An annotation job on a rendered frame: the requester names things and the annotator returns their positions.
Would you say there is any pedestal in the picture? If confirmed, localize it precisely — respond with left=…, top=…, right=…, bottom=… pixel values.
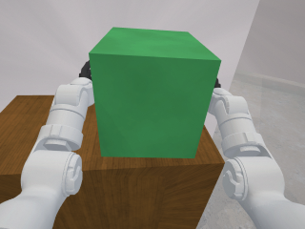
left=0, top=95, right=225, bottom=229

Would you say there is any left robot upper arm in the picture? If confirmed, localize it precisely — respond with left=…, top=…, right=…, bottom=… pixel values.
left=0, top=150, right=83, bottom=229

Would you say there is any right robot forearm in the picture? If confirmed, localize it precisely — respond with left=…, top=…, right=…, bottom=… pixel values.
left=208, top=88, right=285, bottom=193

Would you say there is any right robot upper arm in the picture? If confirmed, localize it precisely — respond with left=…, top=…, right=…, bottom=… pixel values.
left=222, top=156, right=305, bottom=229

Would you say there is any left robot forearm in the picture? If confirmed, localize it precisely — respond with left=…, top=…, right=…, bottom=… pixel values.
left=20, top=77, right=94, bottom=190

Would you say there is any left robot hand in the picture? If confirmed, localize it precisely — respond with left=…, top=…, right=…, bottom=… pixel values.
left=79, top=60, right=92, bottom=81

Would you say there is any carton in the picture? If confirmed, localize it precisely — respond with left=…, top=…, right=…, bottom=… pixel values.
left=89, top=27, right=222, bottom=158

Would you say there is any right robot hand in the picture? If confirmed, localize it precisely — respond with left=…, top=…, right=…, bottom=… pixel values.
left=214, top=78, right=221, bottom=88

